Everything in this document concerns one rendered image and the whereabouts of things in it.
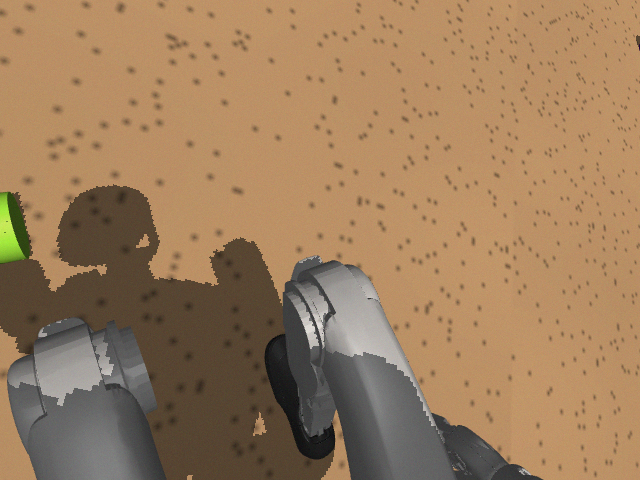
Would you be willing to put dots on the right robot arm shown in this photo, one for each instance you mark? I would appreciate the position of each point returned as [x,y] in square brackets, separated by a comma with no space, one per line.
[513,472]

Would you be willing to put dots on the right robot foot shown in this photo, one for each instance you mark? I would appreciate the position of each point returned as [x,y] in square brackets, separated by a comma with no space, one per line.
[286,393]

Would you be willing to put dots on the right robot hand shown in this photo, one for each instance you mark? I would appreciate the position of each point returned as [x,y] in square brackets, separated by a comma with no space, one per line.
[473,457]

